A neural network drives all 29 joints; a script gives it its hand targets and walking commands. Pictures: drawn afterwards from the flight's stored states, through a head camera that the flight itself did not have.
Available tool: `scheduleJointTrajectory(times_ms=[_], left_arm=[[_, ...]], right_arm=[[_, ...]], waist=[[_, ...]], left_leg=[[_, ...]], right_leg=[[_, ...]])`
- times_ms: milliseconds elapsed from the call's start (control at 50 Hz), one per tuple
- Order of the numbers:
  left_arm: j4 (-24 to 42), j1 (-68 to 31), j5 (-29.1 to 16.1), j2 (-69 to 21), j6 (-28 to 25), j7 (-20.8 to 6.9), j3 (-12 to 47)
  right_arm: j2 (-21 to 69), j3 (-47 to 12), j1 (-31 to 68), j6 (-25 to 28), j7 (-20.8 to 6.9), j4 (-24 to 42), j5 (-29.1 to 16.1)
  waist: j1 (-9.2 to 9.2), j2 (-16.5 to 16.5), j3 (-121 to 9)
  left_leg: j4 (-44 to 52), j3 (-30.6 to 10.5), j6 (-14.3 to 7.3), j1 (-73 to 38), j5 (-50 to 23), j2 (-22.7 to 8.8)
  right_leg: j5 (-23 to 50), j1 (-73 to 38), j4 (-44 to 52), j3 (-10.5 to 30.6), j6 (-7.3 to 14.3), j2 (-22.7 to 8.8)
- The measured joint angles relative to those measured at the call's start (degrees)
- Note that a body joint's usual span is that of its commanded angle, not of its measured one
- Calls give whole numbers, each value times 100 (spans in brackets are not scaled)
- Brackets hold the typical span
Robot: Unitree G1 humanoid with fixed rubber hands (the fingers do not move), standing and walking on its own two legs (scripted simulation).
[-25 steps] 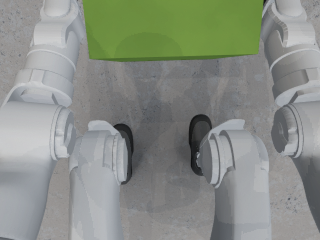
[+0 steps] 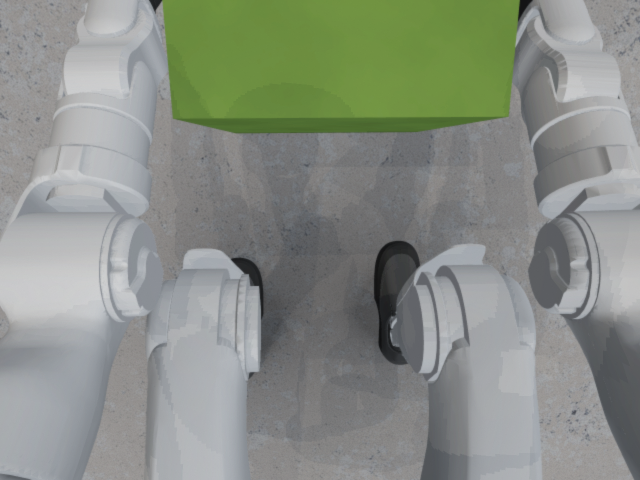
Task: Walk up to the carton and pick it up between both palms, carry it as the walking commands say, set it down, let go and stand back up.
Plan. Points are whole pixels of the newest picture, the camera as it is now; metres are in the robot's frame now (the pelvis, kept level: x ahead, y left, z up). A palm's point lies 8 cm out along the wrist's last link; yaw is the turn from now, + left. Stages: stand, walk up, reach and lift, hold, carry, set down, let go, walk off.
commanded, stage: reach and lift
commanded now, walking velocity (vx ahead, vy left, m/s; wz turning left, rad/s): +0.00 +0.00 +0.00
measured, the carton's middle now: (332, 27) +0.54 -0.02 -0.23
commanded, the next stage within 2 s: none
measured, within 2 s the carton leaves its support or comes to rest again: leaves its support in 0.26 s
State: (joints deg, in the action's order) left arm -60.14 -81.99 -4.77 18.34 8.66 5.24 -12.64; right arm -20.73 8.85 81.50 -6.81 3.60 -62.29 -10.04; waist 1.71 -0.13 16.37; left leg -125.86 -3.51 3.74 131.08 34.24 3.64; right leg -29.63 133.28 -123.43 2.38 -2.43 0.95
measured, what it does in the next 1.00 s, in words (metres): rises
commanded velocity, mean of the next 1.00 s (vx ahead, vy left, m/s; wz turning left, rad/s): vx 0.00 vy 0.00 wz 0.00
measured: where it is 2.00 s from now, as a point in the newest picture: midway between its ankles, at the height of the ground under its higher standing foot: (319, 330)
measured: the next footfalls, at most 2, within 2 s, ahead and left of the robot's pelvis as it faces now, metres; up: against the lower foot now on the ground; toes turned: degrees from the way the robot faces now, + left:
none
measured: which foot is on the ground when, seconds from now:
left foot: down 0.00-1.00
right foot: down 0.00-1.00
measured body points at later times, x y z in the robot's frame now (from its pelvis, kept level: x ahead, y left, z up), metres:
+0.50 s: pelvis +0.00 +0.01 +0.02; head +0.35 +0.00 +0.30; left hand +0.57 +0.17 -0.11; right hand +0.56 -0.19 -0.11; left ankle +0.10 +0.13 -0.33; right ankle +0.12 -0.13 -0.33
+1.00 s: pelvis +0.01 +0.00 +0.06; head +0.35 -0.01 +0.35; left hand +0.56 +0.17 -0.06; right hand +0.55 -0.19 -0.06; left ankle +0.10 +0.13 -0.33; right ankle +0.12 -0.13 -0.33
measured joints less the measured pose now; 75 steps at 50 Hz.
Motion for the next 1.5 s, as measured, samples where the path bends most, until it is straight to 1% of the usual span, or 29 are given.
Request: scheduleJointTrajectory(times_ms=[80, 160, 300, 400, 500, 580, 600, 620, 680, 860, 1080, 1100, 1140, 1320, 1500], left_arm=[[224, 115, 111, -80, 115, -7, -148], [423, 231, 137, -136, 229, 43, -162], [756, 536, -89, -89, 402, 121, 64], [798, 573, -165, -72, 470, 106, 68], [766, 511, 66, -143, 577, 7, -168], [862, 538, 310, -233, 690, -78, -396], [903, 556, 363, -257, 719, -91, -445], [942, 579, 405, -267, 744, -121, -493], [1077, 651, 495, -312, 818, -168, -590], [1397, 851, 581, -406, 964, -237, -698], [1615, 1114, 682, -513, 1099, -328, -808], [1628, 1142, 703, -529, 1112, -341, -826], [1655, 1198, 725, -573, 1141, -450, -852], [1744, 1391, 966, -748, 1249, -523, -1037], [1858, 1558, 1077, -833, 1343, -592, -1119]], right_arm=[[60, 142, -131, -121, -9, 206, 98], [97, 188, -271, -275, 13, 457, 132], [196, 170, -508, -559, 93, 874, 161], [291, 336, -586, -676, 78, 1025, 316], [383, 616, -576, -803, -12, 1065, 599], [453, 807, -596, -928, -88, 1164, 808], [471, 842, -610, -961, -103, 1204, 848], [495, 860, -626, -996, -201, 1252, 858], [552, 926, -682, -1090, -219, 1397, 930], [669, 1024, -885, -1264, -237, 1754, 1015], [881, 1198, -1197, -1427, -260, 2079, 1177], [904, 1222, -1230, -1442, -269, 2101, 1201], [934, 1272, -1296, -1463, -303, 2126, 1252], [1054, 1440, -1492, -1589, -397, 2219, 1445], [1173, 1533, -1667, -1705, -446, 2377, 1578]], waist=[[8, 34, -11], [14, 62, -68], [15, 64, -329], [25, 84, -579], [40, 110, -854], [50, 122, -1044], [52, 123, -1082], [60, 123, -1117], [67, 120, -1194], [58, 95, -1385], [47, 82, -1771], [46, 81, -1814], [42, 77, -1897], [29, 67, -2160], [21, 55, -2333]], left_leg=[[-38, 15, -32, 9, 22, 7], [-49, 34, -55, 31, 46, 21], [7, 60, -48, 78, 67, 61], [157, 78, -43, 59, 14, 107], [392, 85, -45, 30, -69, 135], [595, 85, -46, 10, -127, 139], [644, 85, -46, 3, -139, 138], [692, 83, -45, -5, -149, 137], [824, 78, -39, -38, -173, 134], [1127, 53, -8, -151, -203, 143], [1499, 13, 8, -340, -252, 168], [1545, 10, 8, -364, -262, 169], [1644, 5, 6, -416, -287, 172], [2104, -21, -6, -687, -435, 174], [2507, -48, -9, -953, -559, 181]], right_leg=[[-31, -12, -27, 15, -30, -2], [-70, -4, -39, 37, -59, -3], [-109, 44, -8, 101, -105, 43], [-95, 12, 115, 159, -147, 79], [-39, -26, 332, 193, -162, 105], [13, -44, 527, 211, -168, 133], [26, -49, 575, 215, -168, 140], [38, -54, 621, 218, -169, 149], [66, -80, 748, 226, -171, 171], [97, -174, 1030, 244, -161, 221], [131, -366, 1391, 263, -162, 265], [140, -392, 1437, 265, -162, 269], [162, -446, 1534, 273, -164, 277], [303, -729, 2001, 303, -175, 313], [417, -1003, 2402, 326, -175, 332]])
